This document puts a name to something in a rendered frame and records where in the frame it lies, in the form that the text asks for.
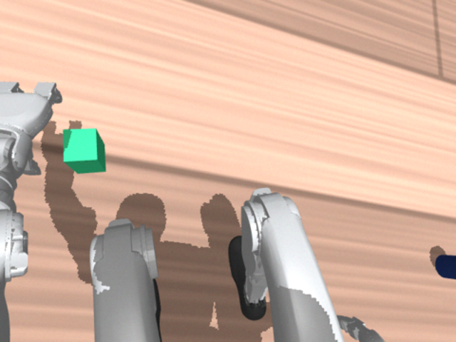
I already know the left robot hand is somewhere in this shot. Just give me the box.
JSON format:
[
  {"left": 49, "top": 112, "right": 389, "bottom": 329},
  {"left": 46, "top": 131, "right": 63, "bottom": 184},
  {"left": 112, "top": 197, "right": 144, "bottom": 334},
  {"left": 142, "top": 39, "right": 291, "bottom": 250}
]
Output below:
[{"left": 0, "top": 81, "right": 62, "bottom": 175}]

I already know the right robot foot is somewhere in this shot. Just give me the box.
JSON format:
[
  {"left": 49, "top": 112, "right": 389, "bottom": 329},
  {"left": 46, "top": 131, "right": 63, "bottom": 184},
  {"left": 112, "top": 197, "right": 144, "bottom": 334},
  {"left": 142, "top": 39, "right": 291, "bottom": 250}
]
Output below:
[{"left": 228, "top": 236, "right": 266, "bottom": 321}]

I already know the right robot hand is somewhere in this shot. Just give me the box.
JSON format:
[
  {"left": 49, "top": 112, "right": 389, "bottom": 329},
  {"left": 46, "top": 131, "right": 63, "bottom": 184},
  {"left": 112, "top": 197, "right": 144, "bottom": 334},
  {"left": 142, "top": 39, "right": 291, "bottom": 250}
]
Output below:
[{"left": 337, "top": 316, "right": 385, "bottom": 342}]

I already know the left robot arm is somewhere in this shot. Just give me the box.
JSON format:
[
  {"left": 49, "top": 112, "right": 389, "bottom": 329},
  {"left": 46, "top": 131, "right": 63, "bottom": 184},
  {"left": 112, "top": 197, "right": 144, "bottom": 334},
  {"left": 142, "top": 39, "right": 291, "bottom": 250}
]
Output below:
[{"left": 0, "top": 125, "right": 33, "bottom": 342}]

